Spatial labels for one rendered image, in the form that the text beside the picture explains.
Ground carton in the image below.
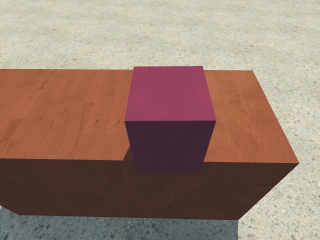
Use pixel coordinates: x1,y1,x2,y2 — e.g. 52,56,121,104
124,66,216,173

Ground pedestal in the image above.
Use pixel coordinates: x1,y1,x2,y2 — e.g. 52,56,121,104
0,69,299,220

